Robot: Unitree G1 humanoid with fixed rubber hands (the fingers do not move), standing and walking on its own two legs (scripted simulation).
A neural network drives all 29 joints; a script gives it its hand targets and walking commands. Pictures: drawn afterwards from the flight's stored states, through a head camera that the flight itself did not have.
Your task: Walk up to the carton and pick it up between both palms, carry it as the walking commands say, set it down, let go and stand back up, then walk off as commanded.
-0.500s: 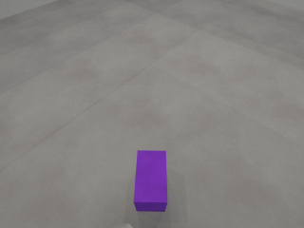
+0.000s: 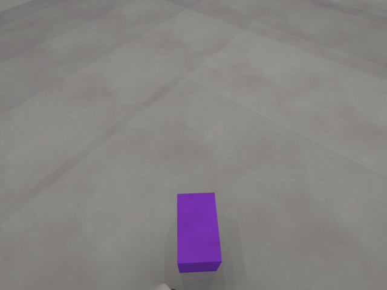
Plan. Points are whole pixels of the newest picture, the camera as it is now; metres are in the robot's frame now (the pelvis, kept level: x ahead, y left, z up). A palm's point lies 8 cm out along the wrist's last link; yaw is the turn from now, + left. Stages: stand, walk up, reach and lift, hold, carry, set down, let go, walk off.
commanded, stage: walk up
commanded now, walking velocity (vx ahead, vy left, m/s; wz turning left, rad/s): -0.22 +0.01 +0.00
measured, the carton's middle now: (196, 232) +0.40 -0.02 -0.65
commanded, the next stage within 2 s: none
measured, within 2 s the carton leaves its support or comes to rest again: neither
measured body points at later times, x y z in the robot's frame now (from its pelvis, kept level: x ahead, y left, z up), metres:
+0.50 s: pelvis -0.10 -0.04 +0.02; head -0.09 -0.06 +0.47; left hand -0.14 +0.19 -0.12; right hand -0.06 -0.29 -0.15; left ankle -0.14 +0.13 -0.67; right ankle -0.07 -0.13 -0.73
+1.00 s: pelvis -0.06 -0.02 +0.02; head -0.02 +0.04 +0.46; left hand -0.01 +0.21 -0.17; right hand -0.18 -0.25 -0.09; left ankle -0.15 +0.08 -0.73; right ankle +0.00 -0.22 -0.67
